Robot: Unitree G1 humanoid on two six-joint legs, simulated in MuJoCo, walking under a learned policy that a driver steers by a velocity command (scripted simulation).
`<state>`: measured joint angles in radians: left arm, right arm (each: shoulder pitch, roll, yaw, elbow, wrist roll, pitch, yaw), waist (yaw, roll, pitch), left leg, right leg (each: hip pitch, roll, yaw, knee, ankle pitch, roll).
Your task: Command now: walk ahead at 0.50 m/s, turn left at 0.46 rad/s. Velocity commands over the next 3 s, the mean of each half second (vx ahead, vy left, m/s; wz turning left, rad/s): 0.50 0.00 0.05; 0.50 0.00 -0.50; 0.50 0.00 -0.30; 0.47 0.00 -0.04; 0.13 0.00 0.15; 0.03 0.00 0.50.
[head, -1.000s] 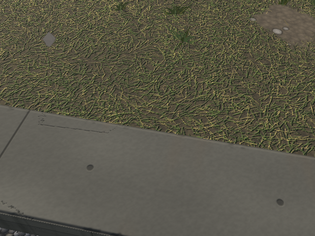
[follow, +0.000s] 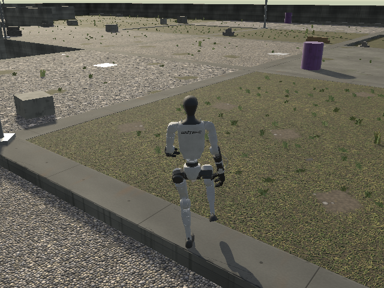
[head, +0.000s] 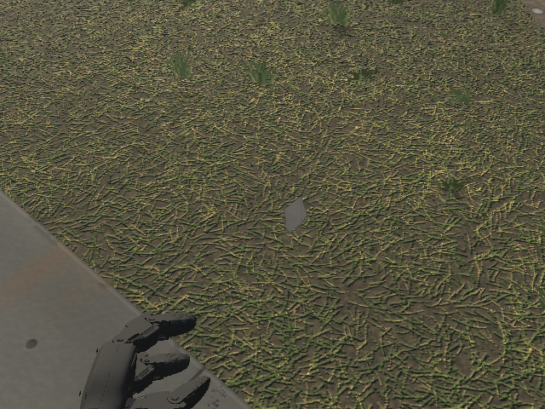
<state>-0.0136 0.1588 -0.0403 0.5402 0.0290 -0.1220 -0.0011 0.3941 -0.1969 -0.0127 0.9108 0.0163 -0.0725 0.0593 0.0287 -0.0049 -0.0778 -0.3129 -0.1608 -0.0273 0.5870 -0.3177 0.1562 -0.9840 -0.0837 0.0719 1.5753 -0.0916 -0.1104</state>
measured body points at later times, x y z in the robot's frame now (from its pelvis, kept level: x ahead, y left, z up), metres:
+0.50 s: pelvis +0.32 -0.04 +0.02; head +0.35 -0.04 +0.47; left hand +0.36 +0.22 -0.11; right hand +0.52 -0.28 -0.06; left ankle +0.35 +0.12 -0.62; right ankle +0.33 -0.09 -0.73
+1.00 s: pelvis +0.59 -0.03 +0.02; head +0.61 -0.03 +0.47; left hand +0.83 +0.19 -0.07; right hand +0.58 -0.32 -0.09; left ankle +0.61 +0.08 -0.73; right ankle +0.60 -0.19 -0.63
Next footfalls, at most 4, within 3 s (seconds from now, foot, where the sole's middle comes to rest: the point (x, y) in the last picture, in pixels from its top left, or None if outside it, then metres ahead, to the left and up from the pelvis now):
0.26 right None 0.37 -0.09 -0.76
0.74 left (257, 363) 0.65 0.07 -0.76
1.24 right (393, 321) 0.79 -0.29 -0.76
1.76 left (347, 220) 1.16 -0.19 -0.76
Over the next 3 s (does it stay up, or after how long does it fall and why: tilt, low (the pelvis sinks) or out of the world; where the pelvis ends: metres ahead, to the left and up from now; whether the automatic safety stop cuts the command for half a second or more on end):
stays up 1.17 -0.29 0.02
